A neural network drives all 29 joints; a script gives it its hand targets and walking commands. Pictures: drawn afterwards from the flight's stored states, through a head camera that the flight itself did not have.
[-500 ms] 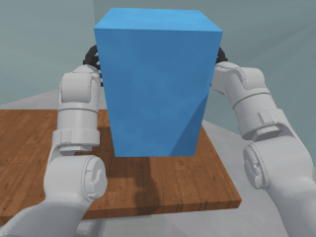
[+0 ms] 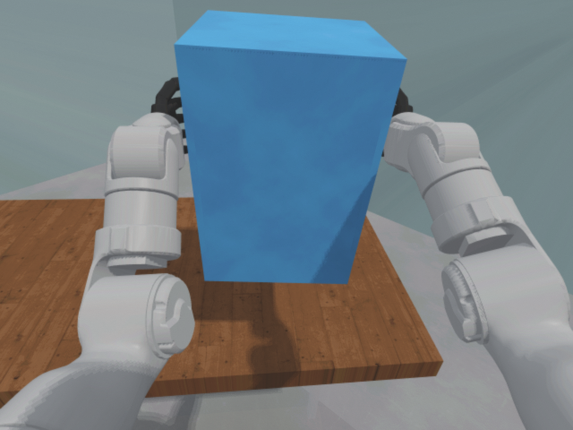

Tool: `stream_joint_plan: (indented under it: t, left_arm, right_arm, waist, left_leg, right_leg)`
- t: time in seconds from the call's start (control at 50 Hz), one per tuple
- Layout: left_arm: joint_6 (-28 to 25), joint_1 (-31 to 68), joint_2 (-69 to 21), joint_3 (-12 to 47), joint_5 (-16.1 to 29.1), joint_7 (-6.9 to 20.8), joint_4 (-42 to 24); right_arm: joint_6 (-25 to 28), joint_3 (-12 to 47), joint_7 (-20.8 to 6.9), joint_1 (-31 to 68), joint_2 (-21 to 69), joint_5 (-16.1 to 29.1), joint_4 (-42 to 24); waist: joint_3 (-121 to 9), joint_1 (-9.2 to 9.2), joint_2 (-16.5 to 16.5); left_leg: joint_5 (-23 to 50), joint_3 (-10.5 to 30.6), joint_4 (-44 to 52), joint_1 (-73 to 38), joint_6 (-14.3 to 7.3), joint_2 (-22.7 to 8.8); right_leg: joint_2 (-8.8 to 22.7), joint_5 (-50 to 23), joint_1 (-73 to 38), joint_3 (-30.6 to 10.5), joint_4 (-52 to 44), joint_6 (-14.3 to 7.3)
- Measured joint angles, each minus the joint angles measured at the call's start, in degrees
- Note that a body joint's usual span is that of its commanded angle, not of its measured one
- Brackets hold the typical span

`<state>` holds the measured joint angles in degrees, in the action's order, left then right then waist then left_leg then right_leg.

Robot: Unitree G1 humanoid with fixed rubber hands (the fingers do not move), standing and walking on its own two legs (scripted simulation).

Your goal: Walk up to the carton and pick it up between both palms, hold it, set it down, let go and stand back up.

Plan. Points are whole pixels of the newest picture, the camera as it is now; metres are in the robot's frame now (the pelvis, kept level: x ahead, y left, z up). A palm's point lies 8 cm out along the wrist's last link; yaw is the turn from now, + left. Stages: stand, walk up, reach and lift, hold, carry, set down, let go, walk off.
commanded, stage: hold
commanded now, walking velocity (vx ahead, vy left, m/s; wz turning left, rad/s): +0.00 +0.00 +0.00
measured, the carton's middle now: (281, 155) +0.38 +0.02 +0.29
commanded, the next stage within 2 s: none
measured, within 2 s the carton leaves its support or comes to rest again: neither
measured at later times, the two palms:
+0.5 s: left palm (165, 132) +0.37 +0.16 +0.32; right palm (396, 127) +0.37 -0.13 +0.33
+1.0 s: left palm (163, 131) +0.36 +0.16 +0.32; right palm (395, 133) +0.37 -0.13 +0.33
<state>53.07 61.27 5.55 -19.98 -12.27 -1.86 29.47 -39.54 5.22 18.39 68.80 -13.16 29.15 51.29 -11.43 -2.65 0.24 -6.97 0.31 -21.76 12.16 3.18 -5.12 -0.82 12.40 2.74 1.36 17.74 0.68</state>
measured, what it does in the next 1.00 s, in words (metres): stands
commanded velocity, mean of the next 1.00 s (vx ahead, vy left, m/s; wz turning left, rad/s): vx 0.00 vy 0.00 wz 0.00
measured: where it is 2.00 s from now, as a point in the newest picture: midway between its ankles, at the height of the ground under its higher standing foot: outside the picture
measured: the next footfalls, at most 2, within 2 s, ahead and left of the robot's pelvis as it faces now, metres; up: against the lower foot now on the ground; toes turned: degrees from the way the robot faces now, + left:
none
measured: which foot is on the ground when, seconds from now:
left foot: down 0.00-1.00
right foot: down 0.00-1.00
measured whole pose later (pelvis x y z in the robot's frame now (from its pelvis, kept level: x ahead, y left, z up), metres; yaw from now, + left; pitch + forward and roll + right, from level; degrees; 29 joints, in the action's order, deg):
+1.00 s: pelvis +0.00 +0.00 +0.00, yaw +0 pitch -3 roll -2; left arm 53.4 60.5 5.4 -19.8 -11.6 -2.4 28.1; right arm -40.3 5.1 18.8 67.9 -13.1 29.6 49.9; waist -12.1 -2.7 0.0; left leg -7.4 0.6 -22.3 12.4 3.2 -5.1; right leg -0.9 12.6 2.7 1.4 17.8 0.7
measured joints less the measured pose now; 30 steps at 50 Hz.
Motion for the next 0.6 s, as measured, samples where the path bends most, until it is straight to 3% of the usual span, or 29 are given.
stream_joint_plan:
  t: [0.32,0.6]
  left_arm:
    - [0.9,-2.0,0.0,1.2,0.6,-0.1,-3.2]
    - [0.7,-0.5,-0.6,0.5,-0.2,-0.5,-1.3]
  right_arm:
    - [-0.8,-1.5,0.7,-0.6,0.4,0.2,-1.6]
    - [-0.3,-1.2,-0.2,1.0,-0.3,0.6,1.3]
  waist:
    - [-0.5,-0.63,0.7]
    - [-0.4,-0.29,0.6]
  left_leg:
    - [-0.6,0.3,-0.8,0.4,-0.1,0.3]
    - [-0.4,-0.3,-0.5,0.3,-0.1,0.1]
  right_leg:
    - [0.2,0.3,-0.1,0.2,0.1,0.1]
    - [0.2,0.0,0.2,-0.4,-0.1,0.2]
